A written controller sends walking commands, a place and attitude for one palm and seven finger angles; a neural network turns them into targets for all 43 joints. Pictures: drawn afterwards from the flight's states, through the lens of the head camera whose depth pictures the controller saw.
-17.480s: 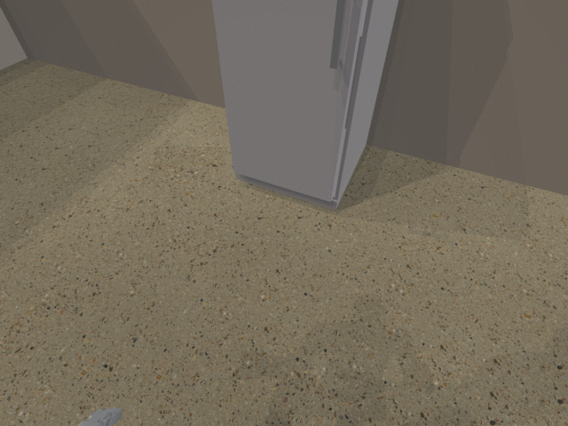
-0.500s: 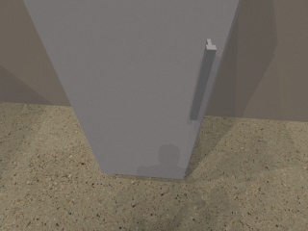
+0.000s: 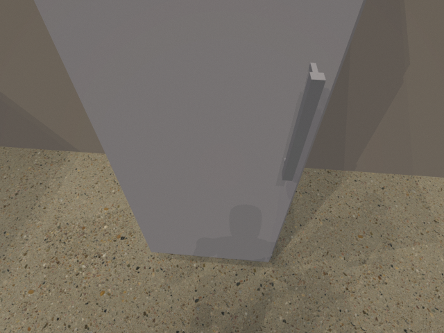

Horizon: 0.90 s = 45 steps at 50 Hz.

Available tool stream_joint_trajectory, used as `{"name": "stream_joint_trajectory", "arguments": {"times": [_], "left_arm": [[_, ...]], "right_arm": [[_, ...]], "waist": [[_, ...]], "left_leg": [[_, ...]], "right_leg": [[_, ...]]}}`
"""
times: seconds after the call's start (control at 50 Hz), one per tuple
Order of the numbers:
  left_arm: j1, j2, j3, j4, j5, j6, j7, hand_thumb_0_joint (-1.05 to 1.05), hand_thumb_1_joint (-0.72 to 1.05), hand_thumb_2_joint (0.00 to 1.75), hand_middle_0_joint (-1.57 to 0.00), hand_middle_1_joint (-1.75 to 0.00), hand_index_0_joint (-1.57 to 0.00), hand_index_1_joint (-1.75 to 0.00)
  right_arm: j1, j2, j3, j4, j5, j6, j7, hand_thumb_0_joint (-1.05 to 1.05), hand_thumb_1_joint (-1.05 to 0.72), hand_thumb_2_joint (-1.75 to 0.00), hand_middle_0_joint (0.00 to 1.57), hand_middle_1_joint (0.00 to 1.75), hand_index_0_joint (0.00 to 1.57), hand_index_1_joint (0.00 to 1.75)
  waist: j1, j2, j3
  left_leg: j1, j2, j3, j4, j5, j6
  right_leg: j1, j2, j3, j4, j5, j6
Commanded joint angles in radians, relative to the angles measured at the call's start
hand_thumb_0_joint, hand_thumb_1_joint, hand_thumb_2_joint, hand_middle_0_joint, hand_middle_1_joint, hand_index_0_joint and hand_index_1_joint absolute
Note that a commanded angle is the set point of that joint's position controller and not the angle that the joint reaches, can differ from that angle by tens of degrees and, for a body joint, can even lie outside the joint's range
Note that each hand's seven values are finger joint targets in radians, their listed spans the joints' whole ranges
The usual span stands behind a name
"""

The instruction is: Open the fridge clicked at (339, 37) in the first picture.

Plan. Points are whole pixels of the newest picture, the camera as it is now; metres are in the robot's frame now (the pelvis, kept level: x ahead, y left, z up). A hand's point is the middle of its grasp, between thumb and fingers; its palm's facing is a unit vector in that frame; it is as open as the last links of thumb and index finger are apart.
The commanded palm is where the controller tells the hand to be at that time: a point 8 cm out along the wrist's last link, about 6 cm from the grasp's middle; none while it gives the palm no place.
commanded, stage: look again from close up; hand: right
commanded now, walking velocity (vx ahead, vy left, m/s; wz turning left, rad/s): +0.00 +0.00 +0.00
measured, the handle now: (298, 129) +0.49 -0.12 +0.10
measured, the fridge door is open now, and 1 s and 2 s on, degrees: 0 0 0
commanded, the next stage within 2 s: raise the hand to about handle height in 0.52 s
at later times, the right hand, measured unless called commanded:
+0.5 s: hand out of the picture +0.08 -0.23 -0.16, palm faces -0.05 +0.95 -0.31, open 7.4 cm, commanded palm none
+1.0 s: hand (357, 323) +0.17 -0.21 -0.04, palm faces +0.04 +1.00 -0.06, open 8.4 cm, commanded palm +0.14 -0.28 -0.03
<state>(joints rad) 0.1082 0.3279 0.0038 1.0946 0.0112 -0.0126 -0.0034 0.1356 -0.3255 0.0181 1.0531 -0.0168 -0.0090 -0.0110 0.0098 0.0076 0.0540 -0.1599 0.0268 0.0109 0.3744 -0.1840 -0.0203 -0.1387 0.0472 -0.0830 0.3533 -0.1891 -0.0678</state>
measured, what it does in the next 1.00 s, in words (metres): lowers itself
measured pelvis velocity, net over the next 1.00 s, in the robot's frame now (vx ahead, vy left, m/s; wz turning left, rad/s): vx -0.02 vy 0.04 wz -0.02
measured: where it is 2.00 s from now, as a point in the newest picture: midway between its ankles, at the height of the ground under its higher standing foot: outside the picture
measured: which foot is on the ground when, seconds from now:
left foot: down 0.00-1.00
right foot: down 0.00-1.00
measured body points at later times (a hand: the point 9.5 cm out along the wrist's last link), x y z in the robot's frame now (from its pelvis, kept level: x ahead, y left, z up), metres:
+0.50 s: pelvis +0.01 +0.01 +0.00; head +0.02 +0.00 +0.45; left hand +0.09 +0.30 -0.13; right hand +0.08 -0.28 -0.14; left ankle +0.01 +0.13 -0.75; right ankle +0.01 -0.07 -0.75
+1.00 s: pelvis -0.02 +0.04 -0.08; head +0.02 +0.02 +0.37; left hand +0.18 +0.28 -0.13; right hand +0.16 -0.27 -0.04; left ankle +0.01 +0.13 -0.75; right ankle +0.01 -0.07 -0.75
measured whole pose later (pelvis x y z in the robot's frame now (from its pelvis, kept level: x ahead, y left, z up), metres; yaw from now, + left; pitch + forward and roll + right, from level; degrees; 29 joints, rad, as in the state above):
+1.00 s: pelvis -0.02 +0.04 -0.08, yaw -1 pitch +10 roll -1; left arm 0.21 0.26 0.02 0.56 -0.01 -0.32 -0.01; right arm 0.32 -0.33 -0.36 0.26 0.37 -0.48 0.51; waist -0.01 0.05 -0.11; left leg -0.77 0.00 0.05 1.07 -0.48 0.04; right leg -0.76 -0.01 -0.05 1.06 -0.47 -0.01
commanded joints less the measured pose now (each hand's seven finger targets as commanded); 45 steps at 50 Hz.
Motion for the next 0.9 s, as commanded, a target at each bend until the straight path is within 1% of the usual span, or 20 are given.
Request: {"name": "stream_joint_trajectory", "arguments": {"times": [0.0, 0.22, 0.34, 0.48, 0.5, 0.58, 0.6, 0.62, 0.64, 0.66, 0.68, 0.7, 0.72, 0.74, 0.76, 0.78, 0.8, 0.84, 0.86, 0.88], "left_arm": [[-0.033, 0.192, 0.034, -0.052, -0.003, -0.022, 0.007, 0.0, 0.9, 0.9, -0.2, -0.3, -0.2, -0.3], [-0.035, 0.195, 0.032, -0.036, -0.003, -0.025, 0.01, 0.0, 0.9, 0.9, -0.2, -0.3, -0.2, -0.3], [-0.036, 0.192, 0.029, -0.028, -0.003, -0.023, 0.012, 0.0, 0.9, 0.9, -0.2, -0.3, -0.2, -0.3], [-0.029, 0.191, 0.028, -0.024, -0.003, -0.025, 0.013, 0.0, 0.9, 0.9, -0.2, -0.3, -0.2, -0.3], [-0.024, 0.188, 0.027, -0.025, -0.004, -0.025, 0.013, 0.0, 0.9, 0.9, -0.2, -0.3, -0.2, -0.3], [-0.027, 0.192, 0.027, -0.023, -0.003, -0.025, 0.014, 0.0, 0.9, 0.9, -0.2, -0.3, -0.2, -0.3], [0.023, 0.123, 0.034, -0.118, 0.007, -0.036, 0.017, 0.0, 0.9, 0.9, -0.2, -0.3, -0.2, -0.3], [0.107, 0.135, 0.049, -0.402, -0.028, -0.131, 0.039, 0.0, 0.9, 0.9, -0.2, -0.3, -0.2, -0.3], [0.093, 0.101, 0.035, -0.397, -0.026, -0.181, 0.062, 0.0, 0.9, 0.9, -0.2, -0.3, -0.2, -0.3], [0.111, 0.117, 0.028, -0.37, -0.023, -0.212, 0.058, 0.0, 0.9, 0.9, -0.2, -0.3, -0.2, -0.3], [0.091, 0.089, 0.044, -0.423, -0.031, -0.218, 0.048, 0.0, 0.9, 0.9, -0.2, -0.3, -0.2, -0.3], [0.073, 0.097, 0.052, -0.478, -0.028, -0.232, 0.045, 0.0, 0.9, 0.9, -0.2, -0.3, -0.2, -0.3], [0.061, 0.095, 0.067, -0.494, -0.032, -0.252, 0.036, 0.0, 0.9, 0.9, -0.2, -0.3, -0.2, -0.3], [0.078, 0.079, 0.079, -0.49, -0.029, -0.262, 0.036, 0.0, 0.9, 0.9, -0.2, -0.3, -0.2, -0.3], [0.056, 0.086, 0.082, -0.514, -0.022, -0.277, 0.03, 0.0, 0.9, 0.9, -0.2, -0.3, -0.2, -0.3], [0.068, 0.079, 0.087, -0.518, -0.02, -0.291, 0.023, 0.0, 0.9, 0.9, -0.2, -0.3, -0.2, -0.3], [0.081, 0.082, 0.085, -0.547, -0.019, -0.304, 0.01, 0.0, 0.9, 0.9, -0.2, -0.3, -0.2, -0.3], [0.036, 0.082, 0.087, -0.581, -0.015, -0.331, -0.007, 0.0, 0.9, 0.9, -0.2, -0.3, -0.2, -0.3], [0.034, 0.086, 0.089, -0.607, -0.017, -0.347, -0.014, 0.0, 0.9, 0.9, -0.2, -0.3, -0.2, -0.3], [0.029, 0.094, 0.088, -0.638, -0.019, -0.361, -0.015, 0.0, 0.9, 0.9, -0.2, -0.3, -0.2, -0.3]], "right_arm": [[-0.019, -0.189, -0.04, -0.053, -0.002, -0.022, -0.012, 0.0, -0.9, -0.9, 0.2, 0.3, 0.2, 0.3], [-0.023, -0.192, -0.04, -0.042, 0.001, -0.026, -0.013, 0.0, -0.9, -0.9, 0.2, 0.3, 0.2, 0.3], [-0.021, -0.19, -0.039, -0.031, 0.002, -0.025, -0.012, 0.0, -0.9, -0.9, 0.2, 0.3, 0.2, 0.3], [-0.015, -0.187, -0.04, -0.025, 0.001, -0.024, -0.011, 0.0, -0.9, -0.9, 0.2, 0.3, 0.2, 0.3], [-0.01, -0.186, -0.04, -0.025, 0.001, -0.026, -0.012, 0.0, -0.9, -0.9, 0.2, 0.3, 0.2, 0.3], [-0.014, -0.187, -0.041, -0.021, 0.002, -0.024, -0.012, 0.0, -0.9, -0.9, 0.2, 0.3, 0.2, 0.3], [0.077, -0.155, -0.024, -0.063, -0.008, -0.034, -0.017, 0.0, -0.9, -0.9, 0.2, 0.3, 0.2, 0.3], [-0.655, -0.486, -0.478, -1.206, 0.107, -0.178, -0.025, 0.0, -0.88, -0.89, 0.2, 0.32, 0.2, 0.32], [-0.081, -0.223, -0.283, -0.905, 0.099, -0.126, 0.003, 0.0, -0.85, -0.88, 0.2, 0.33, 0.2, 0.33], [-0.087, -0.22, -0.304, -0.837, 0.128, -0.143, -0.013, 0.0, -0.83, -0.87, 0.21, 0.34, 0.21, 0.34], [0.017, -0.109, -0.255, -0.894, 0.159, -0.136, 0.008, 0.0, -0.81, -0.86, 0.21, 0.36, 0.21, 0.36], [0.051, -0.069, -0.273, -0.914, 0.188, -0.158, 0.036, 0.0, -0.78, -0.85, 0.21, 0.37, 0.21, 0.37], [-0.002, -0.069, -0.273, -0.947, 0.216, -0.208, 0.066, 0.0, -0.76, -0.84, 0.21, 0.39, 0.21, 0.39], [0.124, -0.083, -0.329, -0.881, 0.23, -0.256, 0.102, 0.0, -0.74, -0.83, 0.21, 0.4, 0.21, 0.4], [0.146, -0.062, -0.331, -0.873, 0.25, -0.306, 0.14, 0.0, -0.71, -0.82, 0.21, 0.42, 0.21, 0.42], [0.276, -0.058, -0.381, -0.774, 0.272, -0.353, 0.186, 0.0, -0.69, -0.81, 0.22, 0.43, 0.22, 0.43], [0.369, -0.048, -0.399, -0.73, 0.292, -0.409, 0.243, 0.0, -0.67, -0.8, 0.22, 0.45, 0.22, 0.45], [0.367, -0.049, -0.404, -0.746, 0.344, -0.522, 0.359, 0.0, -0.62, -0.78, 0.22, 0.48, 0.22, 0.48], [0.358, -0.078, -0.425, -0.778, 0.362, -0.567, 0.424, 0.0, -0.6, -0.77, 0.22, 0.5, 0.22, 0.5], [0.322, -0.134, -0.456, -0.823, 0.382, -0.594, 0.487, 0.0, -0.57, -0.76, 0.22, 0.51, 0.22, 0.51]], "waist": [[-0.006, 0.001, -0.077], [-0.004, -0.003, -0.106], [-0.004, -0.007, -0.075], [-0.005, -0.01, -0.077], [-0.006, -0.004, -0.09], [-0.006, -0.007, -0.074], [-0.016, -0.046, -0.036], [0.079, -0.14, -0.469], [-0.005, -0.15, -0.363], [0.03, -0.059, -0.265], [0.05, -0.082, -0.134], [0.039, -0.04, -0.06], [0.029, -0.016, -0.081], [-0.022, -0.016, -0.105], [-0.017, 0.017, -0.107], [-0.053, 0.078, -0.109], [-0.078, 0.069, -0.103], [-0.074, 0.107, -0.144], [-0.08, 0.088, -0.205], [-0.074, 0.074, -0.261]], "left_leg": [[0.018, 0.108, -0.097, -0.056, 0.112, 0.041], [0.048, 0.117, -0.097, -0.067, 0.186, 0.043], [0.033, 0.115, -0.101, -0.085, 0.156, 0.042], [0.037, 0.113, -0.103, -0.095, 0.134, 0.041], [0.048, 0.113, -0.1, -0.091, 0.154, 0.041], [0.039, 0.113, -0.099, -0.097, 0.131, 0.041], [-0.021, 0.067, -0.057, 0.032, 0.168, 0.062], [0.028, -0.049, 0.027, 0.078, 0.248, 0.052], [-0.099, -0.048, 0.045, 0.109, 0.043, 0.058], [-0.105, -0.046, 0.042, 0.099, 0.008, 0.061], [-0.153, -0.044, 0.057, 0.085, -0.038, 0.062], [-0.164, -0.043, 0.064, 0.08, -0.033, 0.07], [-0.187, -0.029, 0.06, 0.112, -0.056, 0.069], [-0.198, -0.036, 0.063, 0.154, -0.073, 0.07], [-0.262, -0.034, 0.067, 0.213, -0.074, 0.066], [-0.315, -0.036, 0.075, 0.282, -0.104, 0.067], [-0.337, -0.033, 0.066, 0.336, -0.089, 0.076], [-0.453, -0.024, 0.039, 0.454, -0.123, 0.07], [-0.466, -0.019, 0.012, 0.501, -0.123, 0.07], [-0.473, -0.013, -0.025, 0.528, -0.137, 0.068]], "right_leg": [[0.022, -0.181, 0.165, -0.086, 0.123, 0.034], [0.064, -0.183, 0.155, -0.083, 0.199, 0.036], [0.058, -0.183, 0.153, -0.099, 0.158, 0.04], [0.061, -0.184, 0.155, -0.11, 0.143, 0.04], [0.066, -0.186, 0.155, -0.103, 0.166, 0.039], [0.062, -0.186, 0.157, -0.115, 0.146, 0.041], [0.09, -0.136, 0.149, -0.061, 0.312, 0.061], [0.145, -0.032, 0.121, 0.035, 0.463, 0.083], [0.206, -0.086, 0.064, 0.015, 0.545, 0.101], [0.115, -0.08, 0.068, 0.024, 0.362, 0.088], [0.03, -0.065, 0.087, 0.033, 0.181, 0.067], [-0.068, -0.051, 0.094, 0.058, 0.096, 0.059], [-0.117, -0.049, 0.098, 0.101, 0.016, 0.053], [-0.162, -0.043, 0.101, 0.144, -0.003, 0.056], [-0.235, -0.041, 0.105, 0.211, -0.016, 0.055], [-0.328, -0.041, 0.108, 0.271, -0.047, 0.062], [-0.382, -0.032, 0.107, 0.319, -0.044, 0.065], [-0.525, -0.026, 0.096, 0.452, -0.105, 0.07], [-0.568, -0.021, 0.091, 0.508, -0.112, 0.069], [-0.605, -0.02, 0.088, 0.556, -0.119, 0.067]]}}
